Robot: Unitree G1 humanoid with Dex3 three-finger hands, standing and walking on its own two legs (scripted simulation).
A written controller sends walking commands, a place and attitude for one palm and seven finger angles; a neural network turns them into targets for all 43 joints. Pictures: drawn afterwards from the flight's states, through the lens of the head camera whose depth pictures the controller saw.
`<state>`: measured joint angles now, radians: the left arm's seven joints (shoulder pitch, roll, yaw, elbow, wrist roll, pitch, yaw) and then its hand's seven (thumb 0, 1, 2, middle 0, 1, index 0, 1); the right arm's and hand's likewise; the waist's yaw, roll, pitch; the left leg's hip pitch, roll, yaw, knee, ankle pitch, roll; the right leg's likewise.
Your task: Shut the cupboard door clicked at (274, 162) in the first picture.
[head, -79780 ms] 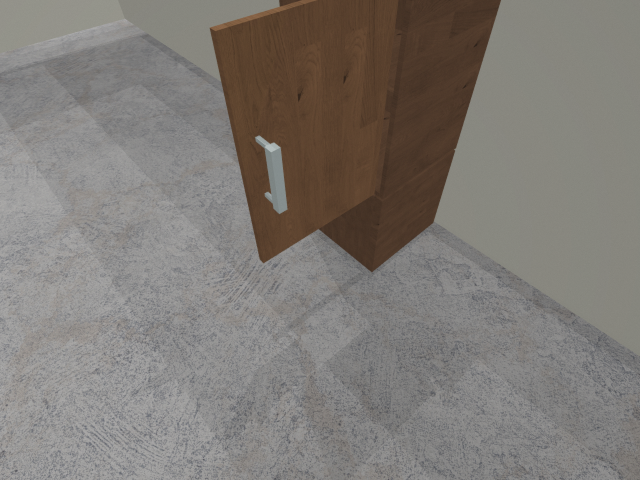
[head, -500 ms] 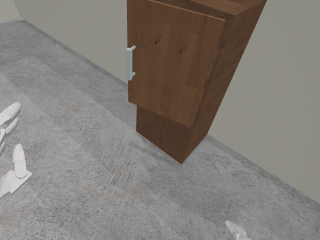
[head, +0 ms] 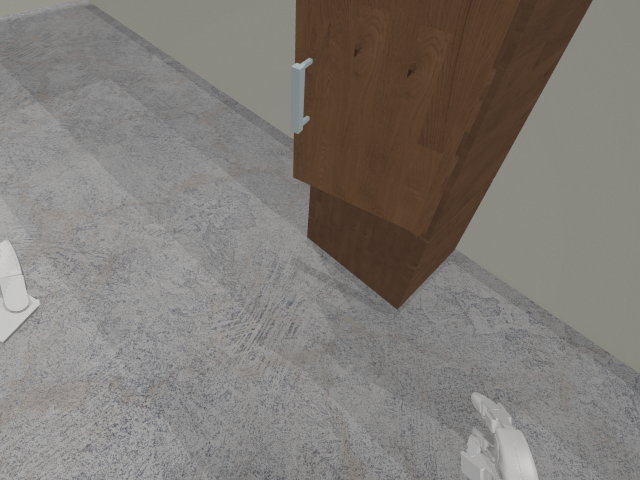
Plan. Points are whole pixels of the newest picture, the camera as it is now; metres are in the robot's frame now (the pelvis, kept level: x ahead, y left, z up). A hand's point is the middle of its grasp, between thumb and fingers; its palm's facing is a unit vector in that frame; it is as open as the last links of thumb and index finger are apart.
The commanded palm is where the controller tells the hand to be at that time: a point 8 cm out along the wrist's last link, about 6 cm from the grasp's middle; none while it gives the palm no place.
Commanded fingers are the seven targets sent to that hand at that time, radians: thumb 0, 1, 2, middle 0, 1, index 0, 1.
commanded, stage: stop stepping back and stand still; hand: left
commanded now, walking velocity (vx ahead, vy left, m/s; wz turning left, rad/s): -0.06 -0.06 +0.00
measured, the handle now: (302, 96) +0.93 +0.08 -0.04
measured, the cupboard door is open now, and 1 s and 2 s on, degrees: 13 13 13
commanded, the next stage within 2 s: let the arm hang, fingers relaxed in 0.38 s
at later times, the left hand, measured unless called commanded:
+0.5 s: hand (24, 298) +0.23 +0.27 +0.17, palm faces +0.39 -0.82 -0.42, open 7.4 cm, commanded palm none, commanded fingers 0.00 0.90 0.90 -0.20 -0.30 -0.20 -0.30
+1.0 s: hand out of the picture -0.13 +0.24 -0.17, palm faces +0.06 -0.98 -0.17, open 7.3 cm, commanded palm none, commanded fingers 0.00 0.90 0.90 -0.20 -0.30 -0.20 -0.30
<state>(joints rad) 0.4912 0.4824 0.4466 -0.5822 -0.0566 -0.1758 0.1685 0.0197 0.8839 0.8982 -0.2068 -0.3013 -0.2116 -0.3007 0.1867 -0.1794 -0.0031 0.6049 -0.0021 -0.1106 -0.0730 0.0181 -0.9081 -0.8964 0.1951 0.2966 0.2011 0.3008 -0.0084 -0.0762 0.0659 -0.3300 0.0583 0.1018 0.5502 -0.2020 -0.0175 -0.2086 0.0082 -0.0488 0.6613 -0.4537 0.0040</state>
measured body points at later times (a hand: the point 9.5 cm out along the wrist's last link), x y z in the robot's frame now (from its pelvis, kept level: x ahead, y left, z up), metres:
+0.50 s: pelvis +0.02 +0.02 +0.01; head +0.02 +0.03 +0.46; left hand +0.20 +0.31 +0.20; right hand +0.19 -0.23 -0.06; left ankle +0.06 +0.14 -0.73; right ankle -0.04 -0.08 -0.73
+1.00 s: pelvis -0.03 +0.06 +0.01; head -0.01 +0.08 +0.46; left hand -0.13 +0.29 -0.15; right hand -0.04 -0.19 -0.13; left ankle +0.05 +0.14 -0.73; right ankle -0.04 -0.08 -0.73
